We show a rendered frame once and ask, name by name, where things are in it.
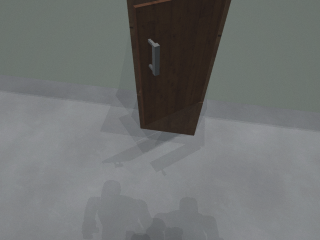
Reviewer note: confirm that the handle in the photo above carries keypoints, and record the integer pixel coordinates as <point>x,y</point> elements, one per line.
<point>155,67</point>

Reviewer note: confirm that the cupboard door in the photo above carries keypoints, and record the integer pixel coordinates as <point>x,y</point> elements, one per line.
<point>186,31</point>

